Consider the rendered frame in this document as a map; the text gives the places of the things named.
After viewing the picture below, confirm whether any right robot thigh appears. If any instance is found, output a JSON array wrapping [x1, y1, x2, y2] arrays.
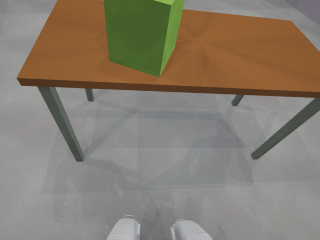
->
[[169, 220, 213, 240]]

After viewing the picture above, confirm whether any left robot shin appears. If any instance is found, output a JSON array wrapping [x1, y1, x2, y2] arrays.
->
[[124, 215, 134, 219]]

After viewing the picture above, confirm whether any table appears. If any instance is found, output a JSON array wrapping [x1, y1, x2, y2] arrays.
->
[[17, 0, 320, 162]]

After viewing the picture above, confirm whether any carton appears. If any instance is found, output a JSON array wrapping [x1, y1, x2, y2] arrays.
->
[[103, 0, 185, 77]]

